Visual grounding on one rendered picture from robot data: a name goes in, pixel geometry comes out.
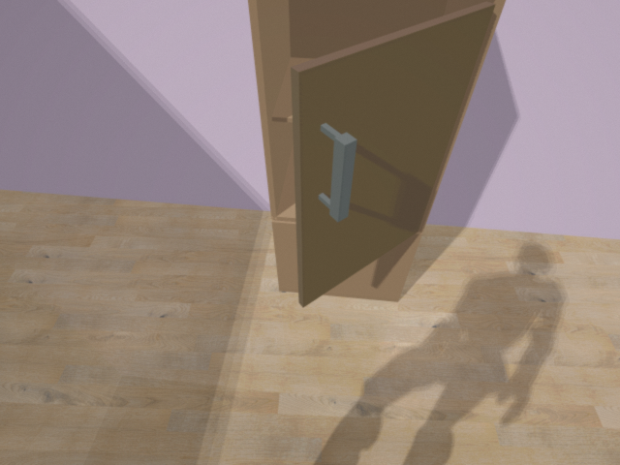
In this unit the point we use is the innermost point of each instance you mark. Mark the handle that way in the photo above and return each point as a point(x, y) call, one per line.
point(344, 153)

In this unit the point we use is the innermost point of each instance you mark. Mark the cupboard door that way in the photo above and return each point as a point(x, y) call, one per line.
point(399, 95)

